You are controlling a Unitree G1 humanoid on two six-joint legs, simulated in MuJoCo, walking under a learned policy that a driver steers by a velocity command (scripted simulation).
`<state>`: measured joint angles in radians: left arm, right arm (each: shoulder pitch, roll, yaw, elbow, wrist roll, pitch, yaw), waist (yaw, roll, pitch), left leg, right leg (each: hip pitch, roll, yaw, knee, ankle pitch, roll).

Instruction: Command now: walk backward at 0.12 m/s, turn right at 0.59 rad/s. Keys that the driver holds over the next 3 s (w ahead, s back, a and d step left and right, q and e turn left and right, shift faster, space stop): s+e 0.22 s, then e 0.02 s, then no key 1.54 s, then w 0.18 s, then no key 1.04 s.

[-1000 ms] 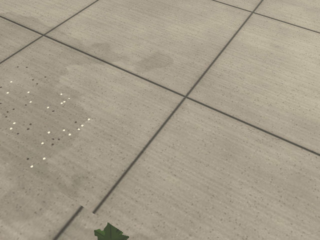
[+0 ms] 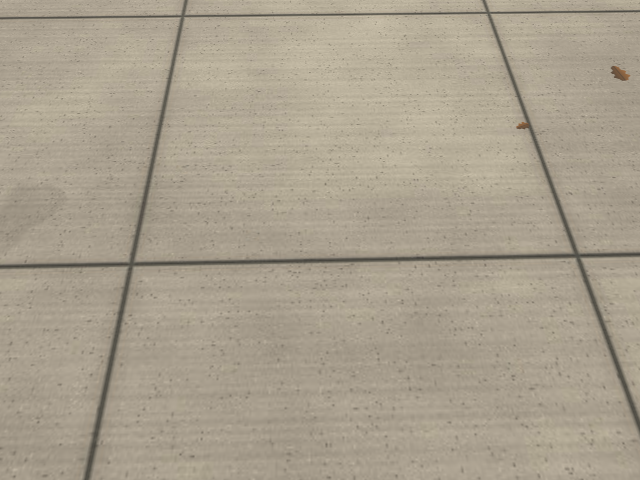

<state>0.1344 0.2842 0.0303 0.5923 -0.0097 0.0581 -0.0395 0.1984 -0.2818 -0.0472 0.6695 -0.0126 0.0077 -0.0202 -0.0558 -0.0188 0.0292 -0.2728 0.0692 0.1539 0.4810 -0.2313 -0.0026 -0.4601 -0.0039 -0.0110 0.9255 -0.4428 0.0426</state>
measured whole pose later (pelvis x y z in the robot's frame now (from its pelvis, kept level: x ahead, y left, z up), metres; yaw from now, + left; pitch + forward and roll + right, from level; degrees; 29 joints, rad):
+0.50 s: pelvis -0.11 -0.01 +0.00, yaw -14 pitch +0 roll +2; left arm 0.18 0.26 0.04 0.67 0.01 0.09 0.00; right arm 0.23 -0.30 -0.06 0.76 0.00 0.11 -0.01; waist 0.02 -0.01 0.03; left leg -0.31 -0.06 -0.01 0.78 -0.46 0.03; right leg -0.34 0.11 0.15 0.35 0.01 -0.07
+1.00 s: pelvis -0.18 +0.02 -0.01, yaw -15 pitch +2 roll +0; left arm 0.27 0.23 0.04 0.85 0.00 -0.04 -0.04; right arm 0.14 -0.18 0.02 0.76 0.03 -0.10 0.11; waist 0.03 0.00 0.00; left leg -0.29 -0.04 0.01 0.60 -0.31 0.04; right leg -0.26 -0.04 0.04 0.58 -0.35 0.04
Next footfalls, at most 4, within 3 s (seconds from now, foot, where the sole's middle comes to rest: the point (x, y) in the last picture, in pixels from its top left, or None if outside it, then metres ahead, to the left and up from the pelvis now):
0.06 right None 0.03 -0.10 -0.77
0.60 left None -0.13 0.10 -0.77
0.92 right None -0.21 -0.13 -0.77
2.28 left None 0.03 0.05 -0.77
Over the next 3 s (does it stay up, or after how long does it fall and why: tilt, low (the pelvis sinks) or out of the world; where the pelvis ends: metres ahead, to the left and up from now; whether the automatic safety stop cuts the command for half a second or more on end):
stays up -0.07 -0.06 0.00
